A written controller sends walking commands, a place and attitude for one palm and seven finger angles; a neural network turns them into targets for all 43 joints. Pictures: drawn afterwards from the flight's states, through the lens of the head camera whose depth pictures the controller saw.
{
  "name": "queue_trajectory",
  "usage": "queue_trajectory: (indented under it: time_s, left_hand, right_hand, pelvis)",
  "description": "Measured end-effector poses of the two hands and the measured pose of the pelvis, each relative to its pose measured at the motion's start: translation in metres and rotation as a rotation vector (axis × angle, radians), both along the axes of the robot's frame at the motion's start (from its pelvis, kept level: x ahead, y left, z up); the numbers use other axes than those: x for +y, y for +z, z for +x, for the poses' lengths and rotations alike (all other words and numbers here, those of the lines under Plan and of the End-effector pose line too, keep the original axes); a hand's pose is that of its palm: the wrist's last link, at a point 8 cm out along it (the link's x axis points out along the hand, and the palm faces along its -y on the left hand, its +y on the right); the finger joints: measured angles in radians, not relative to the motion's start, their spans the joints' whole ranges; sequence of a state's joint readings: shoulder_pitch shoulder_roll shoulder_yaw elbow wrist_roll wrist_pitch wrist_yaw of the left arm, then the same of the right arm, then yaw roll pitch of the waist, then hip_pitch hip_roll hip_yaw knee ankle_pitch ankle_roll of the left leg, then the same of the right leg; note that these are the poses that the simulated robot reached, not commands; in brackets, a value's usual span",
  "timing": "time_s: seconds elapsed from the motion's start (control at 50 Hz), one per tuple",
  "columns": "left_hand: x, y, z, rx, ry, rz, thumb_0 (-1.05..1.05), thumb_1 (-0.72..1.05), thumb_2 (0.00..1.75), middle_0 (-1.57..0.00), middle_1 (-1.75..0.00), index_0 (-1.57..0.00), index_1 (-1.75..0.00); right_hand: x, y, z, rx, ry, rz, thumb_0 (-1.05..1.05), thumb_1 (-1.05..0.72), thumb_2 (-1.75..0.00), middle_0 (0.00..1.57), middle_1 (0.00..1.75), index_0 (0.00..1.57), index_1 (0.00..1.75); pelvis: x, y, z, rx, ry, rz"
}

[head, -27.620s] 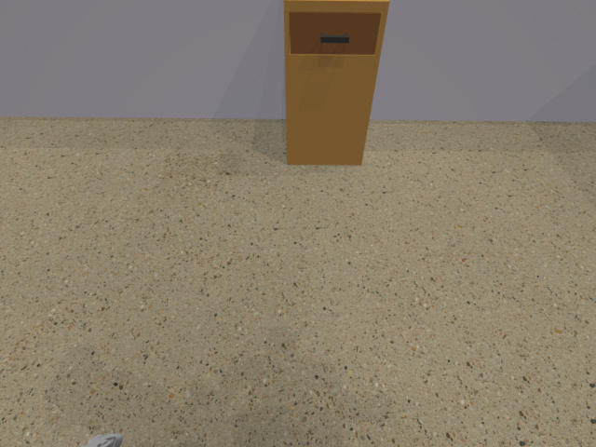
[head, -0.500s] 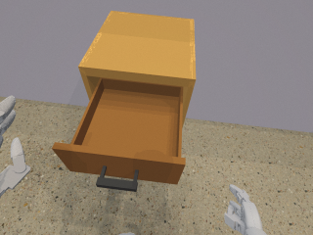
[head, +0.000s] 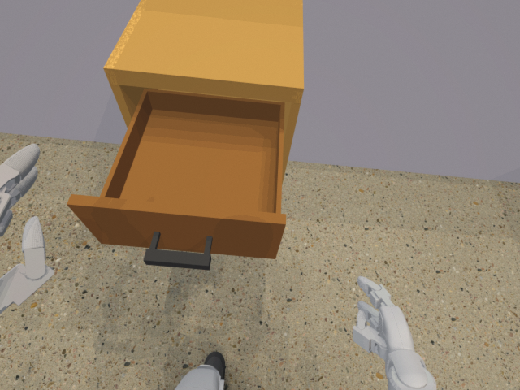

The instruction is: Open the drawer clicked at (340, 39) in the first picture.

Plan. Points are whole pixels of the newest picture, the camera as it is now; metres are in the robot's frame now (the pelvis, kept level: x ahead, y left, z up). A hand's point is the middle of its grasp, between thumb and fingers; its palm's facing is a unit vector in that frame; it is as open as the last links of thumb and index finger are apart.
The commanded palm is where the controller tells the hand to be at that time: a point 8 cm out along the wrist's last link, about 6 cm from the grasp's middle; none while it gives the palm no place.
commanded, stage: step back with the hand held close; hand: left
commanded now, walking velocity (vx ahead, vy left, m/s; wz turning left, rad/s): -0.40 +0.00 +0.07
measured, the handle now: (180, 249) +0.34 +0.17 -0.08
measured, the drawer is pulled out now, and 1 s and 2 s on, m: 0.30 0.30 0.30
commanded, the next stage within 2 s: stop stepping back and stand still in 0.14 s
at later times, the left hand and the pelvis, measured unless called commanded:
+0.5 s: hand out of the picture +0.05 +0.18 +0.18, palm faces +0.33 -0.77 -0.54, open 7.5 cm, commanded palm -0.02 +0.23 +0.18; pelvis -0.12 -0.06 +0.00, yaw +6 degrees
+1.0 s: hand out of the picture +0.01 +0.19 +0.17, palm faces +0.46 -0.77 -0.44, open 7.5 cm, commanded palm -0.06 +0.23 +0.18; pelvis -0.15 -0.06 +0.00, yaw +7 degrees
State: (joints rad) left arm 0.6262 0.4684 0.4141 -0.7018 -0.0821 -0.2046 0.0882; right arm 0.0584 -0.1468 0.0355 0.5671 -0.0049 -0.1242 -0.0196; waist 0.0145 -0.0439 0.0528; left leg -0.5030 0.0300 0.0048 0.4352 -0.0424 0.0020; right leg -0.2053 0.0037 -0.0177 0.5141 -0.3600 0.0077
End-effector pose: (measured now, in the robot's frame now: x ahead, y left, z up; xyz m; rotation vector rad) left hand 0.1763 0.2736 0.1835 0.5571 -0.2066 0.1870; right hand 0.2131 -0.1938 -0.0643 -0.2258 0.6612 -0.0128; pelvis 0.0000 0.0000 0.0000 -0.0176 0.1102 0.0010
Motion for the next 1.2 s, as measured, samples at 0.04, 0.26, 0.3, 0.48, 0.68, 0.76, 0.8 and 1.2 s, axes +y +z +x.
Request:
queue_trajectory:
  time_s: [0.04,0.26,0.3,0.48,0.68,0.76,0.8,1.2]
  left_hand:
    - [-0.014,0.001,-0.013,0.017,-0.027,0.02,0.02,0.89,0.9,-0.21,-0.3,-0.2,-0.3]
    - [-0.018,-0.002,-0.083,0.032,0.149,-0.05,0.01,0.88,0.9,-0.21,-0.31,-0.21,-0.3]
    - [-0.022,-0.006,-0.093,0.008,0.128,-0.042,0.01,0.89,0.9,-0.21,-0.3,-0.21,-0.3]
    - [-0.056,0.013,-0.154,0.001,0.102,0.053,0.02,0.89,0.9,-0.21,-0.3,-0.21,-0.3]
    - [-0.05,-0.001,-0.202,-0.017,0.271,-0.058,0.01,0.89,0.9,-0.21,-0.3,-0.21,-0.3]
    - [-0.054,-0.007,-0.213,-0.006,0.251,-0.069,0.02,0.89,0.9,-0.21,-0.3,-0.21,-0.3]
    - [-0.055,-0.005,-0.217,-0.006,0.24,-0.05,0.02,0.89,0.9,-0.21,-0.3,-0.21,-0.3]
    - [-0.037,-0.216,-0.208,0.761,0.395,-0.367,0.0,0.9,0.9,-0.2,-0.3,-0.19,-0.3]
  right_hand:
    - [-0.011,-0.004,-0.008,-0.013,0.003,0.012,0.01,-0.9,-0.9,0.21,0.3,0.21,0.3]
    - [-0.066,0.007,-0.081,0.094,-0.113,-0.097,0.02,-0.9,-0.9,0.21,0.3,0.21,0.3]
    - [-0.072,0.003,-0.089,0.064,-0.12,-0.101,0.02,-0.9,-0.9,0.21,0.3,0.2,0.3]
    - [-0.068,-0.012,-0.145,0.062,-0.053,0.013,0.02,-0.91,-0.9,0.2,0.3,0.2,0.3]
    - [-0.097,-0.014,-0.198,0.121,-0.053,-0.052,0.02,-0.9,-0.9,0.21,0.3,0.21,0.3]
    - [-0.105,-0.01,-0.202,0.089,-0.063,-0.07,0.02,-0.9,-0.9,0.21,0.3,0.21,0.3]
    - [-0.105,-0.007,-0.202,0.066,-0.066,-0.065,0.02,-0.9,-0.9,0.21,0.3,0.21,0.3]
    - [-0.074,-0.055,-0.213,0.284,0.04,-0.002,0.01,-0.91,-0.9,0.2,0.3,0.2,0.3]
  pelvis:
    - [-0.009,-0.003,-0.016,-0.009,0.004,-0.013]
    - [-0.03,0.011,-0.058,-0.016,0.066,0.035]
    - [-0.03,0.001,-0.07,-0.015,0.084,0.019]
    - [-0.058,-0.001,-0.118,-0.087,0.103,0.027]
    - [-0.066,0.006,-0.14,-0.077,0.129,0.039]
    - [-0.066,0.004,-0.15,-0.109,0.127,0.047]
    - [-0.067,0.004,-0.151,-0.113,0.125,0.045]
    - [-0.054,-0.004,-0.155,-0.11,0.157,0.043]
